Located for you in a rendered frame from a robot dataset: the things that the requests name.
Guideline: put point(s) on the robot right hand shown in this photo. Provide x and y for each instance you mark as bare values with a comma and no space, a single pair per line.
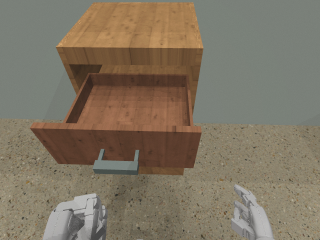
254,223

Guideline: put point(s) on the robot left hand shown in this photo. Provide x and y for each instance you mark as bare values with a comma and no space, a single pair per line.
82,217

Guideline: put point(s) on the cabinet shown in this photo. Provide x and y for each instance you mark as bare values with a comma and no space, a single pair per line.
135,38

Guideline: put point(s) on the drawer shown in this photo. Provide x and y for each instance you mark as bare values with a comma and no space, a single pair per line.
122,113

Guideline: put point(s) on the handle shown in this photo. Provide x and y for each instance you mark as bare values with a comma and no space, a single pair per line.
116,167

